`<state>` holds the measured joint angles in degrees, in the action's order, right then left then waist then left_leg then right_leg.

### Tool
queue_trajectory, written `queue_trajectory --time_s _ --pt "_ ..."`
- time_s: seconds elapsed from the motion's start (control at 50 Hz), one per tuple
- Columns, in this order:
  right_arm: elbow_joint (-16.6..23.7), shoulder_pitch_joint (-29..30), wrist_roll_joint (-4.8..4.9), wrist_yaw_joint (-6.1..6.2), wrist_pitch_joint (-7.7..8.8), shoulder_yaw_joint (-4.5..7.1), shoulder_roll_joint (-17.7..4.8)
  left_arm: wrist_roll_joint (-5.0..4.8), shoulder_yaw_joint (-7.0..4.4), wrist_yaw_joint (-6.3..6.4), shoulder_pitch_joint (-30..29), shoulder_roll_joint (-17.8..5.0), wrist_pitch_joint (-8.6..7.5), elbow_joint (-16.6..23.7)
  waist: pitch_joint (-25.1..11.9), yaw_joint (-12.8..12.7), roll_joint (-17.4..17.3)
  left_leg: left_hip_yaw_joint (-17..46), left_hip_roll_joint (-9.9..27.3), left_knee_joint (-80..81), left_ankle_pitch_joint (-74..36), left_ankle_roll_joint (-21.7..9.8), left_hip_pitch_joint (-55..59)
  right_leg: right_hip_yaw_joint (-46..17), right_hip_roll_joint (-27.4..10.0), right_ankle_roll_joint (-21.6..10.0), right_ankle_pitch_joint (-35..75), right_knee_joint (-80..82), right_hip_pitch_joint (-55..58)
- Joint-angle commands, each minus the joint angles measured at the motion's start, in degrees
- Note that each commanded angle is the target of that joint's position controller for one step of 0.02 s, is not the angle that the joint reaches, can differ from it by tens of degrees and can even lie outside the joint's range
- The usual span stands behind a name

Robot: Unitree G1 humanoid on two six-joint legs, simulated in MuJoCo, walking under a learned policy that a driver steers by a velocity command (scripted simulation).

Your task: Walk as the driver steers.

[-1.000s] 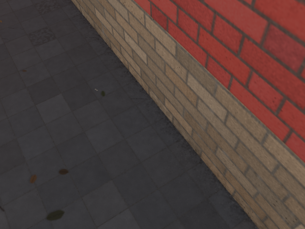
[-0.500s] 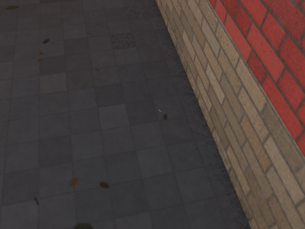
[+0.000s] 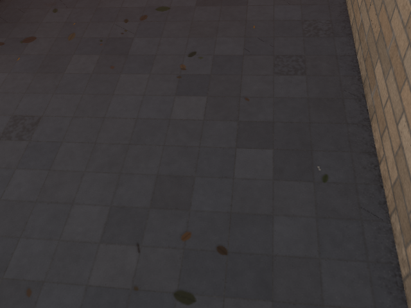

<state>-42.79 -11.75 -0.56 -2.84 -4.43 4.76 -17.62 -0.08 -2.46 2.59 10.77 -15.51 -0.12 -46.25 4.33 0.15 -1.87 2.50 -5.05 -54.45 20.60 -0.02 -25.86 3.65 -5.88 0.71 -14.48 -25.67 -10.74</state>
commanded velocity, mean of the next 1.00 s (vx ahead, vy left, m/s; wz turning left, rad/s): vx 0.17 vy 0.00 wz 0.33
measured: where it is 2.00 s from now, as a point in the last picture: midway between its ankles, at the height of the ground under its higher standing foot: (153, 248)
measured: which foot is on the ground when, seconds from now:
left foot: up 0.00-0.12, down 0.14-0.72, up 0.74-1.00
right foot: down 0.00-0.14, up 0.16-0.70, down 0.72-1.00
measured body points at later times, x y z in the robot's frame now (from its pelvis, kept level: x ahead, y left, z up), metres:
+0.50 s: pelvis -0.01 +0.05 -0.01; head +0.02 +0.07 +0.44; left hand +0.03 +0.34 -0.14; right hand +0.16 -0.19 -0.12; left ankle -0.01 +0.12 -0.75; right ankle +0.06 -0.09 -0.69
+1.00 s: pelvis +0.13 +0.05 +0.00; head +0.15 +0.03 +0.45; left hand +0.01 +0.27 -0.13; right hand +0.31 -0.17 -0.14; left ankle +0.18 +0.21 -0.66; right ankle +0.05 -0.06 -0.75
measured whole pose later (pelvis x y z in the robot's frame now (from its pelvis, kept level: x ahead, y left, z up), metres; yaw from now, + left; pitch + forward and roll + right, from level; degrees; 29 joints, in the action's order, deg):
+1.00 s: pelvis +0.13 +0.05 +0.00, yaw +16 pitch +1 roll +1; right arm -48.7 -10.8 -2.7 -2.7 0.6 2.1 -16.8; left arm 0.7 -0.8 -0.4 27.1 -10.2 -4.5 -56.9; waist -0.1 -1.1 -3.1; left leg -0.6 1.8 -59.6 8.0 -1.7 -39.5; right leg -1.3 2.9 -4.0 -17.5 -14.9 1.9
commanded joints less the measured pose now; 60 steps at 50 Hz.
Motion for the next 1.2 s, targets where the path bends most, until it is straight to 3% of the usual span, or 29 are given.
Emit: queue_trajectory --time_s 0.02,0.1,0.12,0.14,0.16,0.18,0.2,0.22,0.28,0.34,0.38,0.46,0.54,0.62,0.66,0.7,0.72,0.74,0.76,0.78,0.82,0.88,0.94,1.0,1.06,1.08,1.12,1.16,1.2 --pt "5.87 3.87 0.84 -0.67 -0.41 -0.38 -2.21 0.08 -2.53 -0.78 1.5 -10.72 -0.77 1.22 -5.6 -1.75 15.94 -4.75 0.65 8.02 -0.51 -0.9 2.14 -4.89 -10.89 -10.48 30.79 3.04 4.98" --pt "4.46 0.85 -0.07 0.0 0.86 -0.89 -2.33 -0.7 -3.28 -1.5 0.82 -11.9 -0.16 0.83 -7.64 1.09 12.52 -7.05 1.38 20.17 -3.29 -2.93 11.61 -3.01 -11.36 -7.35 27.85 -2.15 2.55" --pt "4.58 1.08 -0.09 0.35 1.21 -0.87 -3.3 -0.36 -3.62 -1.88 2.4 -11.64 0.14 0.59 -8.04 1.22 9.36 -4.17 2.21 26.65 -8.43 -3.99 16.15 -1.26 -10.66 -4.98 23.57 -6.44 0.59" --pt "4.54 0.44 -0.66 0.74 1.93 -0.37 -5.74 -0.06 -3.52 -2.41 5.21 -9.95 0.55 0.23 -10.56 0.99 0.58 4.75 6.85 31.68 -15.0 -5.19 23.21 2.81 -7.28 -2.56 13.27 -16.72 -4.63" --pt "6.03 -0.71 -0.59 1.17 2.56 0.5 -12.94 0.91 -2.14 -3.08 7.03 -4.1 1.11 3.4 -11.7 -2.19 -15.49 25.83 23.36 28.31 -50.06 -9.99 30.79 5.56 1.08 0.83 -23.23 -32.26 -19.67" --pt "4.63 -7.28 0.67 0.79 2.74 1.52 -14.15 1.57 -1.67 -2.59 0.46 -4.95 1.79 5.16 -15.14 4.33 -9.76 27.46 25.63 29.87 -51.42 -16.76 29.61 -2.18 4.39 0.58 -24.28 -37.74 -23.52" --pt "3.46 -5.83 0.41 0.94 2.61 1.22 -12.84 0.75 -1.85 -2.39 -2.01 -5.56 2.02 4.97 -10.64 3.27 -6.54 23.15 22.43 30.92 -46.76 -16.24 27.19 -4.31 2.95 0.1 -19.58 -40.63 -25.4" --pt "3.86 -2.01 0.28 1.29 2.2 0.46 -10.39 0.44 -1.97 -2.29 -2.07 -5.82 1.79 4.52 -6.6 1.6 -6.57 19.79 18.81 31.57 -41.92 -14.49 23.85 -5.03 2.26 -0.4 -15.18 -40.33 -25.71" --pt "3.72 0.27 -0.15 1.49 1.6 -0.48 -7.35 0.76 -2.1 -2.24 -0.14 -7.17 2.37 3.09 -4.23 -0.18 -6.77 16.6 14.51 33.71 -37.9 -12.52 19.74 -5.63 2.7 -0.14 -8.36 -40.13 -23.52" --pt "2.7 -0.69 -0.22 1.67 2.94 -0.48 -7.63 1.3 -2.45 -2.46 1.17 -7.47 2.25 2.39 -5.17 -0.82 -2.5 16.73 13.78 35.05 -32.92 -12.98 19.3 -5.93 3.64 0.51 -5.96 -38.37 -22.09" --pt "2.42 -0.04 -0.16 1.8 2.97 -0.72 -7.12 1.32 -2.25 -2.35 1.42 -6.63 2.17 1.8 -4.83 -0.33 -4.71 16.2 12.83 35.43 -27.62 -13.04 18.09 -5.37 4.1 1.06 -5.65 -35.92 -22.18" --pt "0.42 -3.95 -0.82 2.31 2.72 -1.36 -6.49 0.89 -1.77 -2.16 -2.46 -5.15 2.63 2.91 -4.55 1.81 -4.62 18.8 13.3 35.81 -20.94 -13.47 17.93 -5.87 4.71 1.4 -5.91 -28.96 -20.39" --pt "-1.25 -7.44 -1.22 1.97 2.91 -1.57 -7.02 1.74 -1.55 -3.41 -4.34 -5.42 1.64 2.65 -3.53 3.4 -4.6 25.07 13.43 40.75 7.19 -15.28 17.11 -4.99 5.45 0.17 -7.31 -23.29 -18.96" --pt "-3.23 -9.58 -1.37 1.56 3.95 -1.11 -7.91 1.22 -0.92 -4.11 -4.43 -4.73 0.02 2.01 -1.07 3.69 -3.27 28.24 13.87 41.84 10.61 -15.88 16.63 -4.69 6.15 -2.19 -8.45 -17.99 -16.2" --pt "-4.2 -9.67 -1.23 1.4 4.23 -1.06 -7.68 1.05 -0.59 -4.06 -2.76 -4.14 -0.77 1.33 -0.69 2.23 -2.52 27.43 13.03 40.42 9.68 -15.43 13.94 -4.16 6.97 -3.86 -8.68 -12.41 -10.55" --pt "-3.76 -5.57 -0.23 1.45 4.4 -0.92 -7.17 1.4 -0.05 -3.59 4.89 -2.51 -1.71 -1.95 -1.6 -3.02 -0.25 22.16 8.89 34.68 7.82 -12.76 2.45 -2.94 8.24 -5.57 -2.89 0.17 7.29" --pt "-3.32 -4.53 -0.11 1.83 4.91 -1.56 -3.61 2.09 -0.34 -2.89 10.32 -4.49 -2.13 -3.91 -1.13 -4.94 5.44 16.57 3.8 24.83 10.2 -10.06 -7.35 -11.02 3.26 -5.83 -10.23 5.71 15.86" --pt "-2.33 -5.64 0.24 1.65 5.82 -2.63 1.07 2.47 -0.99 -2.27 14.82 -9.17 -2.59 -4.01 -4.22 -5.53 17.77 3.66 -3.26 5.11 12.24 -7.0 -15.12 -31.78 -11.29 -8.68 -25.23 14.7 22.25" --pt "-1.49 -2.46 -1.97 2.03 6.19 -1.12 -5.49 2.22 -2.15 -2.1 15.28 -12.29 -2.24 -5.32 1.53 -5.58 11.34 1.62 -1.49 -2.15 9.8 -6.61 -22.03 -41.19 -17.42 -12.77 -32.71 18.38 13.62" --pt "-1.32 -0.86 -2.25 1.78 6.29 -0.45 -6.82 1.91 -1.66 -2.33 11.97 -9.5 -2.08 -4.81 4.91 -3.39 6.42 3.66 1.98 -5.2 4.0 -6.72 -22.57 -38.5 -15.25 -12.98 -33.01 18.08 10.43" --pt "-4.2 -3.74 -1.96 0.57 6.55 -0.73 -5.13 1.97 -0.74 -3.07 6.95 -6.47 -2.85 -3.64 5.31 0.04 6.98 1.79 4.74 -5.52 -4.19 -4.91 -20.29 -27.97 -8.77 -10.07 -19.73 18.46 8.05" --pt "-4.02 -0.59 -2.31 -0.38 6.21 -1.53 -2.36 1.21 0.16 -3.41 12.72 -2.93 -4.51 -6.54 1.3 -0.89 7.67 -2.1 5.29 -9.61 -9.71 -2.89 -19.42 -18.95 -5.22 -10.66 4.1 16.28 11.08" --pt "-2.34 3.5 -2.1 -0.07 5.96 -2.56 -0.23 0.79 -0.21 -2.89 17.01 -3.4 -5.17 -8.5 1.01 -1.4 7.39 -3.97 6.57 -7.57 -11.66 -1.48 -22.97 -15.27 -4.72 -11.02 19.8 14.52 13.5" --pt "0.1 9.97 -2.3 0.53 5.91 -3.12 -0.27 0.16 0.18 -2.42 19.74 -2.51 -5.2 -9.14 1.76 -2.59 7.41 -5.5 6.84 -3.49 -15.6 -1.02 -24.51 -14.49 -5.08 -11.29 27.8 14.89 14.3" --pt "1.1 14.66 -1.67 0.41 6.32 -3.79 0.5 0.53 0.61 -2.28 19.01 -2.84 -5.72 -9.45 2.72 -2.27 8.71 -7.26 6.04 6.38 -19.26 -2.38 -17.73 -11.11 -3.42 -10.54 33.45 15.88 10.89" --pt "1.08 15.33 -1.62 0.44 5.82 -3.94 0.69 -0.13 0.96 -1.96 19.5 -2.45 -5.62 -9.75 3.2 -2.09 10.78 -7.39 5.62 8.31 -18.1 -2.99 -15.51 -10.62 -4.52 -11.2 36.89 16.12 10.98" --pt "1.16 15.92 -1.47 1.23 5.6 -4.05 0.44 -0.16 0.82 -1.65 19.62 -4.09 -5.38 -10.68 3.86 -1.85 8.61 -9.76 4.01 13.5 -16.73 -4.34 -8.39 -8.85 -5.2 -10.65 42.5 16.72 9.61" --pt "-2.01 9.52 -1.29 1.94 5.63 -3.29 -0.46 -0.29 1.1 -1.56 18.89 -5.01 -5.32 -11.07 -0.63 1.25 10.4 -10.37 0.7 16.35 -12.72 -6.0 2.68 -7.05 -5.29 -9.59 58.78 8.65 11.99" --pt "-7.24 -5.29 -0.96 2.26 7.14 -1.83 -3.57 0.12 1.01 -1.77 17.5 -5.53 -5.18 -11.38 -9.75 8.57 8.82 -6.16 0.98 25.37 -14.6 -7.68 21.55 -5.88 -4.14 -7.49 55.15 -10.9 10.84"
